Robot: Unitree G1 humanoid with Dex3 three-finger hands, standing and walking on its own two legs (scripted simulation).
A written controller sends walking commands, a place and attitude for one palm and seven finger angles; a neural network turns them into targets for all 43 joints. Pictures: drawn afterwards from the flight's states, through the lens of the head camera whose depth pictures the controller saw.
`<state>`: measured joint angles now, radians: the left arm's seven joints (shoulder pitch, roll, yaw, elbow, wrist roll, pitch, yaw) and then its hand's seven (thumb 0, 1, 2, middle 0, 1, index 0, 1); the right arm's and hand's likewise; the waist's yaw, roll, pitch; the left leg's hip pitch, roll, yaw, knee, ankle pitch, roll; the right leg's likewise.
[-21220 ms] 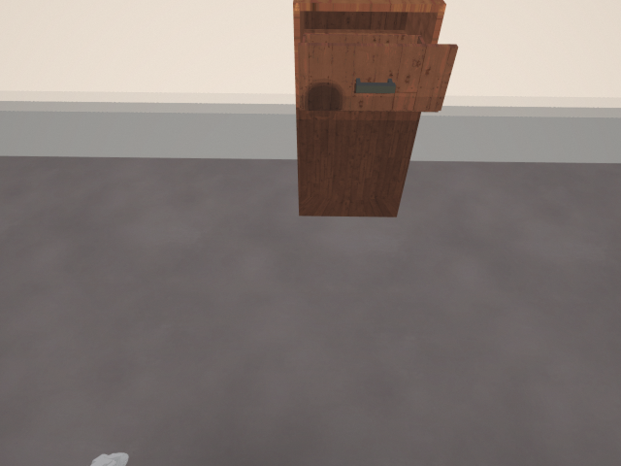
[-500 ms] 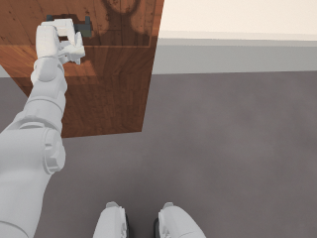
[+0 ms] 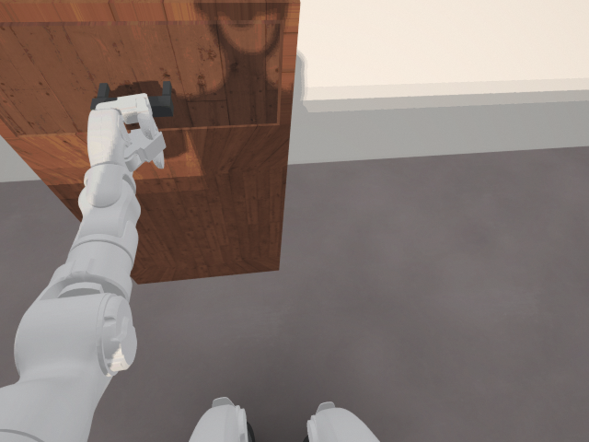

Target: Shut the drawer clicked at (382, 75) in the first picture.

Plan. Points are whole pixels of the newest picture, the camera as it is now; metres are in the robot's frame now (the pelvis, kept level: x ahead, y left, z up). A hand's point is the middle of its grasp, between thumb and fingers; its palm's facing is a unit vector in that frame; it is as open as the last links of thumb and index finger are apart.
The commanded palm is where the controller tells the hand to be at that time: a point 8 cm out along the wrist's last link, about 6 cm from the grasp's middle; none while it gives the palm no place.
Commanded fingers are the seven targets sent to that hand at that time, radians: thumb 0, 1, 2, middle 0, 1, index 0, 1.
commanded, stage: draw the hand back to the body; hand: left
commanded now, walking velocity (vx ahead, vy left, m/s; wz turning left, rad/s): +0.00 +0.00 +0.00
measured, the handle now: (134, 98) +0.59 +0.17 +0.08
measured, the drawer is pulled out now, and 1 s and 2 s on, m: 0.00 0.00 0.00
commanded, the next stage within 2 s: step back with the hand held close in 1.44 s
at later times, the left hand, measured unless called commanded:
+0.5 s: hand (100, 193) +0.38 +0.17 +0.14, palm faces +0.05 -1.00 -0.04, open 3.2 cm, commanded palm +0.35 +0.22 +0.15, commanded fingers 0.00 0.90 0.90 -1.40 -1.60 -1.40 -1.60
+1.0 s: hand out of the picture +0.26 +0.21 +0.20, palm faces +0.29 -0.91 -0.28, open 3.2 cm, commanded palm +0.21 +0.26 +0.21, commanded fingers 0.00 0.90 0.90 -1.40 -1.60 -1.40 -1.60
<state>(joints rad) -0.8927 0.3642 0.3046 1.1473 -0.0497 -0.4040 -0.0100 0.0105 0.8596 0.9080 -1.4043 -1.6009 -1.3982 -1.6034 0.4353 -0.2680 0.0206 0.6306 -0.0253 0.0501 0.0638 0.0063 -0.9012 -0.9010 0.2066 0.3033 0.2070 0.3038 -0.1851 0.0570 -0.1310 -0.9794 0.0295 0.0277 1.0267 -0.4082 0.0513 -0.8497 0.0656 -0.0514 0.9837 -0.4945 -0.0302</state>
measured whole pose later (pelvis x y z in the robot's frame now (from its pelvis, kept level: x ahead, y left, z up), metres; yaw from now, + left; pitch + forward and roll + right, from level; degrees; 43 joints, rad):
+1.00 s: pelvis +0.03 +0.00 +0.07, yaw +2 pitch -3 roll +0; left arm 0.26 0.31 0.15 -0.19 -0.10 -0.05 0.08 0.01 0.89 0.90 -1.41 -1.60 -1.40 -1.60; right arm 0.19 -0.24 0.06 0.57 0.03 0.02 -0.06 0.01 -0.90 -0.90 0.21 0.30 0.21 0.30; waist 0.03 0.06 0.00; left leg -0.19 -0.03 0.04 0.45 -0.22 0.04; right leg -0.07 0.02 -0.02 0.43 -0.31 -0.03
